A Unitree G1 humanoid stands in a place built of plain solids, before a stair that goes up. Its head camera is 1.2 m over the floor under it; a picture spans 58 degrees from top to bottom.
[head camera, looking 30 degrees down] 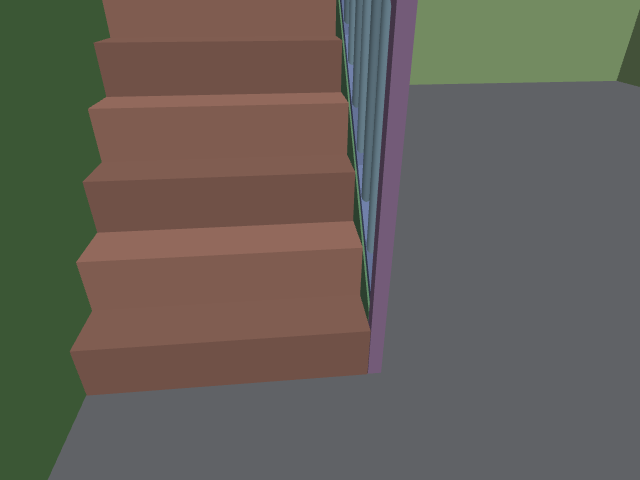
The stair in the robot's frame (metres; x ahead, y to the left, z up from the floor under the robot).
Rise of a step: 0.21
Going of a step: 0.20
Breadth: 0.97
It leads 6 degrees to the left of straight ahead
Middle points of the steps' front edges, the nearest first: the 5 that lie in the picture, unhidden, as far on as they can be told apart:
1.06 0.31 0.21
1.27 0.33 0.41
1.47 0.35 0.62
1.67 0.37 0.82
1.88 0.39 1.03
